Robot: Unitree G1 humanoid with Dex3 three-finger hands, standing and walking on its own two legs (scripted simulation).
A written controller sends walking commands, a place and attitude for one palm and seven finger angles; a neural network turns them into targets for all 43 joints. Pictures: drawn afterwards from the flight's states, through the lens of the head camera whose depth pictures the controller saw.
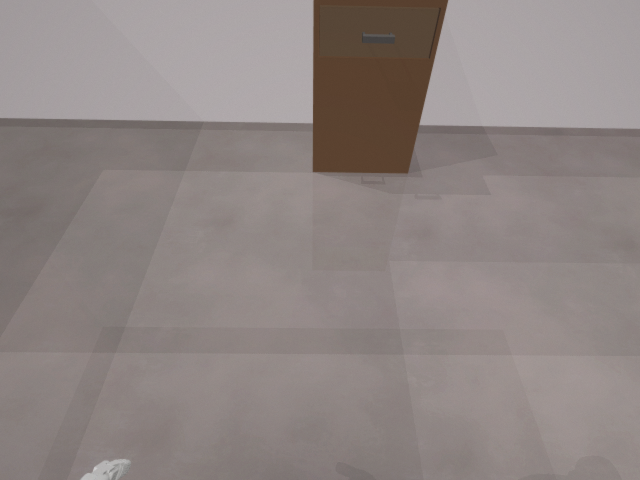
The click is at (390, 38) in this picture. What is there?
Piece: drawer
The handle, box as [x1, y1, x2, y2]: [362, 32, 394, 43]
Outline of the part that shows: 362,32 362,42 393,43 394,41 394,35 391,32 389,32 388,35 365,34 364,32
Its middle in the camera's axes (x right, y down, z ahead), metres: +0.22 -0.78 +1.49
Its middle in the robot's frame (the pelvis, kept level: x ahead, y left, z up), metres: +1.64 -0.14 -0.09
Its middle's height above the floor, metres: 0.68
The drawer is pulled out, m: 0.00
